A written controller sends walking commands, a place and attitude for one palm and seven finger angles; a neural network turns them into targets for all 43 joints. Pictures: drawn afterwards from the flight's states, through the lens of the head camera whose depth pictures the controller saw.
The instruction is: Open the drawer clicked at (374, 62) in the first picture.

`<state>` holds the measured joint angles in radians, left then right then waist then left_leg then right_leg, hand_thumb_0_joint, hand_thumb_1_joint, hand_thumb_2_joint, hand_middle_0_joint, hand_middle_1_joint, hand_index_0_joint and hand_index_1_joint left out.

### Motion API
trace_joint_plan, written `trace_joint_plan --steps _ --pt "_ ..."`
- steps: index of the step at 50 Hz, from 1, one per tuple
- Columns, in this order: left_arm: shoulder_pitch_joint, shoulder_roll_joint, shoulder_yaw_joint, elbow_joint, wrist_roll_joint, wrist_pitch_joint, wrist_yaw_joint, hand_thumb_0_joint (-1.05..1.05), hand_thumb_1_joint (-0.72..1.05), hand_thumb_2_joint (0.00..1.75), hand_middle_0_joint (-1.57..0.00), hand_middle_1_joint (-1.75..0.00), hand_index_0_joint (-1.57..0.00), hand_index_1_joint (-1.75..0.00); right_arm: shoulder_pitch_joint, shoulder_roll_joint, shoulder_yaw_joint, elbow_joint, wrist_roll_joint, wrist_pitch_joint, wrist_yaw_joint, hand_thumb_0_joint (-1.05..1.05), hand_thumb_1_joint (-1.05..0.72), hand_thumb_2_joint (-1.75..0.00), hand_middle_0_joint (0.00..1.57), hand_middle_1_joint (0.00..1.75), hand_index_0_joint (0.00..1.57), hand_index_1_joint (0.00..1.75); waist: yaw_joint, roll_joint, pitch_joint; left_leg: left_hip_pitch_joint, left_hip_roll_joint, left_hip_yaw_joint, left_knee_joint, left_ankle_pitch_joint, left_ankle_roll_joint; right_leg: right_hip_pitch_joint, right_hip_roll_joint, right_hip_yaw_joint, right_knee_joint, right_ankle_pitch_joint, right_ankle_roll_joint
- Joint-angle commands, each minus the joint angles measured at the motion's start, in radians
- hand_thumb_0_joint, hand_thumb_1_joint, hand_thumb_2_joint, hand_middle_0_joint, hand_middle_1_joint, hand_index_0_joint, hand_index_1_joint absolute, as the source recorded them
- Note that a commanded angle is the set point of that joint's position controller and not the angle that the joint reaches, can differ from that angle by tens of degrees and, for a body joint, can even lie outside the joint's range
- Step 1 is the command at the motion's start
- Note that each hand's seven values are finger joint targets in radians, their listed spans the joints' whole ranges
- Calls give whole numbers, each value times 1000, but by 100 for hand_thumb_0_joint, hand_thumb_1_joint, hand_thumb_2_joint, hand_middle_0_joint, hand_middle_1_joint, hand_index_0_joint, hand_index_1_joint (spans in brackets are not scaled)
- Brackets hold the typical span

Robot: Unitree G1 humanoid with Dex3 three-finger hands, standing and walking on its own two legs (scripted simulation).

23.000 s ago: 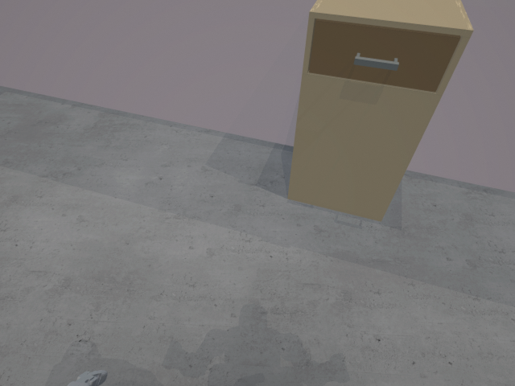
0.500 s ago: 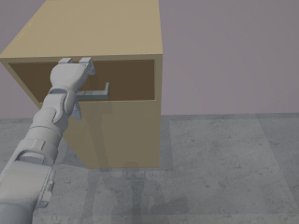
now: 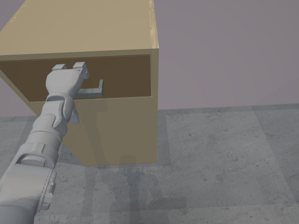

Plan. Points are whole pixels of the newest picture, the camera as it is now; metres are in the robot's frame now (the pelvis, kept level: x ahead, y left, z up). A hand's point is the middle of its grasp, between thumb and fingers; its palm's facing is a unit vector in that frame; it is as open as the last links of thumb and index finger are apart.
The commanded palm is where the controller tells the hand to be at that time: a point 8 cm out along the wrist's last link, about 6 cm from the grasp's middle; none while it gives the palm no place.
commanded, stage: lower the fingers behind the handle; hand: left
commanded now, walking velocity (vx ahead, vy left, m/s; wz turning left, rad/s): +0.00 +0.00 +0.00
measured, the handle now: (81, 88) +0.51 +0.21 +0.05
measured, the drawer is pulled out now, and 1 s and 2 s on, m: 0.00 0.00 0.00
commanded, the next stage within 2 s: close the thumb around the handle in 1.16 s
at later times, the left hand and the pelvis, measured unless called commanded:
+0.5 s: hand (76, 104) +0.46 +0.22 +0.04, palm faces -0.03 +0.01 -1.00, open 13.8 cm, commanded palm +0.44 +0.21 +0.10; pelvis -0.01 +0.00 -0.01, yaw +0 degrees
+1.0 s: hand (82, 104) +0.46 +0.21 +0.03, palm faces -0.03 -0.01 -1.00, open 13.8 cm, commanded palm +0.45 +0.21 +0.08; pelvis -0.01 +0.00 -0.01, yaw +1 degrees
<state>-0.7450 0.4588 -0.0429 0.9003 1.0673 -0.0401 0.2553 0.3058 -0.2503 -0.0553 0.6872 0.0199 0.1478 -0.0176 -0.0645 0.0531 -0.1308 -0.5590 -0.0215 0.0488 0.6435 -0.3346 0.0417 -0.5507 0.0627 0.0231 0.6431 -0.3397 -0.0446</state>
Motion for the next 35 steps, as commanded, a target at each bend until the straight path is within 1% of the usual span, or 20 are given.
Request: trace_joint_plan --steps 1,4,5,6,10,11,12,13,15,16,18,21,22,23,25,27,29,30,32,35 --pt "-527 214 4 -155 -18 78 31 0 -50 30 -30 -120 -30 -120 60 -157 -57 -76 10 -25 -5 0 -90 -90 20 30 20 30 -38 -53 -393 254 4 -20 -14 449 11 176 -16 5 -66 434 13" --pt "-593 118 -94 -194 -40 55 -31 0 -50 30 -30 -120 -30 -120 76 -154 -64 -68 8 -28 -17 0 -90 -90 20 30 20 30 -77 -15 -388 327 1 -35 -7 445 16 121 -13 2 -81 405 13" --pt "-598 98 -106 -212 -57 32 -53 0 -50 30 -30 -120 -30 -120 82 -152 -65 -68 4 -31 -21 0 -90 -90 20 30 20 30 -81 -22 -398 345 3 -40 -5 462 17 124 -14 0 -85 406 12" --pt "-596 111 -97 -219 -57 9 -67 0 -50 30 -30 -120 -30 -120 88 -154 -66 -61 1 -32 -26 0 -90 -90 20 30 20 30 -82 -21 -398 359 4 -46 0 470 18 107 -13 2 -82 404 14" --pt "-522 158 -36 -189 -55 -61 -70 0 -50 30 -30 -120 -30 -120 88 -145 -54 -65 -5 -25 -27 0 -90 -90 20 30 20 30 -42 4 -346 309 0 -52 7 466 9 82 -13 -6 -60 372 2" --pt "-496 188 -1 -160 -46 -67 -51 0 -50 30 -30 -120 -30 -120 87 -144 -51 -66 -6 -23 -25 0 -90 -90 20 30 20 30 -31 -17 -327 272 1 -53 6 443 8 79 -12 -9 -52 356 2" --pt "-450 242 52 -116 -34 -63 -27 0 -50 30 -30 -120 -30 -120 85 -147 -45 -68 -4 -19 -24 0 -90 -90 20 30 20 30 -11 -36 -302 220 -1 -52 4 421 5 85 -10 -10 -40 349 -3" --pt "-457 227 45 -123 -30 -58 -4 0 -50 30 -30 -120 -30 -120 78 -145 -41 -78 -5 -19 -20 0 -90 -90 20 30 20 30 -7 -43 -305 192 -2 -49 4 419 4 88 -11 -13 -29 353 -3" --pt "-424 279 106 -88 -10 -32 47 0 -50 30 -30 -120 -30 -120 71 -146 -38 -89 -8 -21 -13 0 -90 -90 20 30 20 30 23 -47 -326 144 -3 -40 9 427 0 115 -10 -13 -11 363 -8" --pt "-422 276 100 -82 5 -14 71 0 -50 30 -30 -120 -30 -120 69 -144 -39 -93 -9 -20 -9 0 -90 -90 20 30 20 30 24 -25 -341 140 -1 -36 13 429 -3 108 -9 -13 -1 366 -7" --pt "-427 236 68 -67 24 33 105 0 -50 30 -30 -120 -30 -120 70 -144 -43 -94 -8 -20 -2 0 -90 -90 20 30 20 30 10 -36 -351 143 3 -28 23 427 -4 91 -5 -15 0 366 -4" --pt "-465 235 57 -43 32 84 122 0 -50 30 -30 -120 -30 -120 82 -152 -50 -94 -4 -21 1 0 -90 -90 20 30 20 30 -5 -59 -393 144 2 -26 26 401 -1 108 -4 -8 -4 357 2" --pt "-524 188 7 -59 24 92 115 0 -50 30 -30 -120 -30 -120 83 -153 -52 -91 -3 -23 -1 0 -90 -90 20 30 20 30 -38 -64 -392 164 5 -26 27 378 3 92 -6 -8 -14 348 7" --pt "-564 199 12 -89 21 86 108 0 -50 30 -30 -120 -30 -120 92 -155 -57 -86 -3 -28 -3 0 -90 -90 20 30 20 30 -42 -37 -420 195 7 -29 30 380 5 86 -6 -4 -17 342 7" --pt "-603 160 -26 -119 0 63 79 0 -50 30 -30 -120 -30 -120 101 -153 -63 -81 -5 -35 -12 0 -90 -90 20 30 20 30 -70 -36 -450 236 6 -35 39 386 12 92 -7 4 -31 351 10" --pt "-611 150 -38 -154 -8 23 53 0 -50 30 -30 -120 -30 -120 116 -153 -68 -69 -9 -42 -21 0 -90 -90 20 30 20 30 -74 5 -468 285 7 -44 45 404 13 66 -6 4 -29 351 10" --pt "-579 131 -48 -148 -13 -9 40 0 -50 30 -30 -120 -30 -120 121 -146 -67 -56 -13 -45 -24 0 -90 -90 20 30 20 30 -71 34 -446 298 7 -50 53 419 9 32 -3 -3 -26 338 6" --pt "-557 138 -39 -121 -14 -18 37 0 -50 30 -30 -120 -30 -120 125 -145 -63 -52 -12 -45 -24 0 -90 -90 20 30 20 30 -72 8 -423 280 9 -57 55 431 7 26 -1 -8 -24 334 4" --pt "-482 150 -16 -50 -10 -21 44 0 -50 30 -30 -120 -30 -120 121 -145 -55 -47 -9 -42 -21 0 -90 -90 20 30 20 30 -54 -8 -330 207 7 -57 46 376 5 1 0 -14 -20 299 0" --pt "-445 190 26 0 2 -6 74 0 -50 30 -30 -120 -30 -120 111 -149 -46 -59 -9 -37 -13 0 -90 -90 20 30 20 30 -31 -35 -304 122 0 -44 45 341 6 23 -2 -10 -11 296 -3"
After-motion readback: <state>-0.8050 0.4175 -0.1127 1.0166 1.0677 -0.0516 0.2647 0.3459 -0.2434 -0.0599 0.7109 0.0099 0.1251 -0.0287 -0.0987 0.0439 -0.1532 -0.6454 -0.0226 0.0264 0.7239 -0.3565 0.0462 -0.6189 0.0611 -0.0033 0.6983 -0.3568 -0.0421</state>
